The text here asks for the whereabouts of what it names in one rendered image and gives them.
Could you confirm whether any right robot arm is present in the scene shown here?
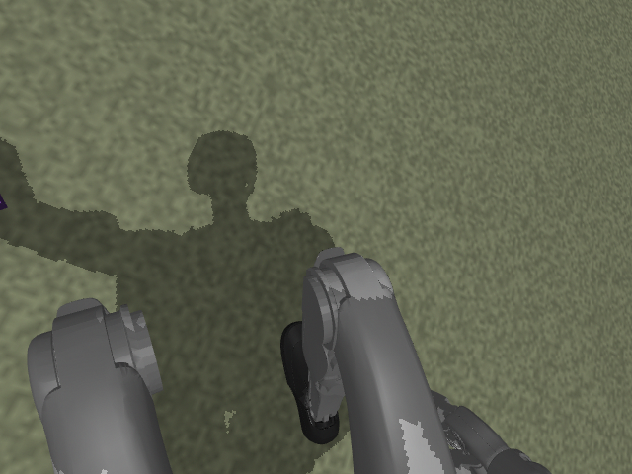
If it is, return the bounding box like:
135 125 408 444
487 448 552 474

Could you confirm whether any right robot hand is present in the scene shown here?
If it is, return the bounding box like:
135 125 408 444
431 390 510 474

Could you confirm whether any right robot foot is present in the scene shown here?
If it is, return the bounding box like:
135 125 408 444
280 321 340 444

